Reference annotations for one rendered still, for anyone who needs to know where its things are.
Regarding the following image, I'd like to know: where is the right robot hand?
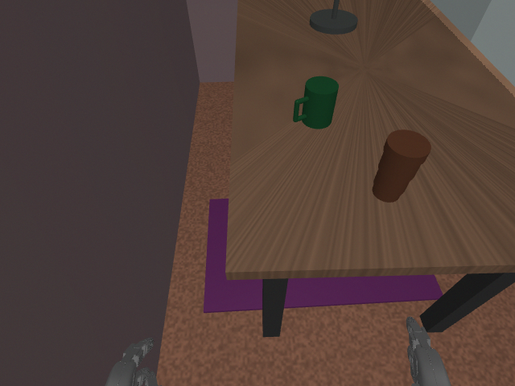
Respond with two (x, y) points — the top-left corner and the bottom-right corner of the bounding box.
(406, 317), (451, 386)

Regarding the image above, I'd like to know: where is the desk lamp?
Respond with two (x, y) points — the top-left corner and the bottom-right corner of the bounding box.
(310, 0), (358, 35)

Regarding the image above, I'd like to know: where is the table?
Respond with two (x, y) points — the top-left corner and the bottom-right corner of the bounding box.
(225, 0), (515, 337)

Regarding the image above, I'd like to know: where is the left robot hand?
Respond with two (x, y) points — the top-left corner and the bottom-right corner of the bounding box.
(105, 338), (162, 386)

